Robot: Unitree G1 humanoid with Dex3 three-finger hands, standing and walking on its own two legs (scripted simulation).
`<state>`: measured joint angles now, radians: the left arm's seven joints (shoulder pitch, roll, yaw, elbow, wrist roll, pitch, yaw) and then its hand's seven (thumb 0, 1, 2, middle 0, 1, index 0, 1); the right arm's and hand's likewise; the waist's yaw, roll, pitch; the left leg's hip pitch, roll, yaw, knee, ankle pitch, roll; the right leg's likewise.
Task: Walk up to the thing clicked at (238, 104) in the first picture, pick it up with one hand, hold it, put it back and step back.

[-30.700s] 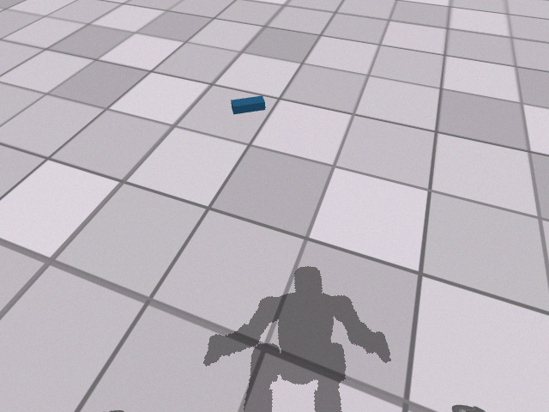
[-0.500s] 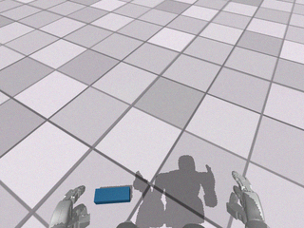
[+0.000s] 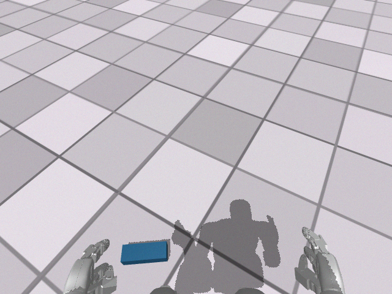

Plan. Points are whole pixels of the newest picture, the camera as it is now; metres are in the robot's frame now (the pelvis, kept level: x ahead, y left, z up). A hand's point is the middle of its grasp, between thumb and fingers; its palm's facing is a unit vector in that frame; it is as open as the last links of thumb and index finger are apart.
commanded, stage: home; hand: left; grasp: from above
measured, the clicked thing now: (145, 253) +0.40 +0.25 -0.69
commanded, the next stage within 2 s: stand in 1.10 s
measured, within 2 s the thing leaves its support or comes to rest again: neither
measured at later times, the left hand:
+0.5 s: hand (112, 279) +0.17 +0.18 -0.04, palm faces +0.04 -0.98 -0.20, open 7.7 cm
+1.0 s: hand (110, 281) +0.16 +0.18 -0.04, palm faces +0.04 -0.98 -0.20, open 7.5 cm
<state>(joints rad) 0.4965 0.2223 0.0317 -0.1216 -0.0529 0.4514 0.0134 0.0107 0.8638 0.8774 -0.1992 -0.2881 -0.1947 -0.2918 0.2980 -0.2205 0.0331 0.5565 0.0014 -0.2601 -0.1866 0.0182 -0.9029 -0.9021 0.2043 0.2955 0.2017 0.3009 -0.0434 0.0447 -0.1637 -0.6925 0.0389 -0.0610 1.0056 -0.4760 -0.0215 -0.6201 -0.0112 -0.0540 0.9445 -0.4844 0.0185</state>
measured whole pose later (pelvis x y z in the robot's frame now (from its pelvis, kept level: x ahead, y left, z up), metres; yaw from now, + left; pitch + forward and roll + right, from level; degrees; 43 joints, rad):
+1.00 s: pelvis +0.00 +0.01 +0.00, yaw +0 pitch +9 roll -3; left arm 0.51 0.23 0.03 -0.16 -0.05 0.47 0.02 0.01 0.89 0.89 -0.20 -0.29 -0.20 -0.30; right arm 0.30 -0.22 0.03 0.54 0.00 -0.25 -0.18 0.02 -0.90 -0.90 0.20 0.30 0.20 0.30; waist -0.04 0.04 -0.17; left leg -0.71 0.04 -0.06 1.02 -0.48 -0.01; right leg -0.63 -0.01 -0.05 0.95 -0.49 0.03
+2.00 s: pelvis -0.01 +0.01 +0.06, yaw +0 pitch -5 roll +0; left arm 0.19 0.29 0.03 1.12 0.03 0.01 0.03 0.01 0.90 0.90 -0.21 -0.30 -0.20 -0.30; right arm 0.17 -0.29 -0.03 1.10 -0.03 0.00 -0.02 0.01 -0.91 -0.90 0.20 0.30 0.20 0.30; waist 0.01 0.01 0.06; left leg -0.14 0.00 -0.02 0.42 -0.20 0.00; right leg -0.10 -0.05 -0.03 0.40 -0.22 0.04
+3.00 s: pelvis +0.01 +0.00 +0.07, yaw -1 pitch -3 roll +0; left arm 0.12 0.32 0.03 1.15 0.02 0.00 0.01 0.00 0.90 0.90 -0.21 -0.30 -0.20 -0.30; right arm 0.11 -0.33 -0.01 1.15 -0.02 -0.01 -0.01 0.01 -0.91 -0.90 0.20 0.30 0.20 0.30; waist 0.00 0.01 0.06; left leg -0.11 0.02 -0.01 0.34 -0.18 -0.02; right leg -0.07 -0.03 -0.02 0.33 -0.20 0.02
